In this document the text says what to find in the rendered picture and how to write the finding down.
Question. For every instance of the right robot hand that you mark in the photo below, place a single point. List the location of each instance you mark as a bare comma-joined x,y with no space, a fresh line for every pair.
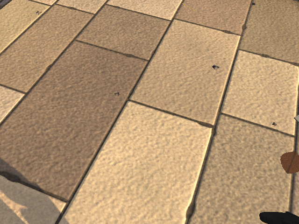
279,218

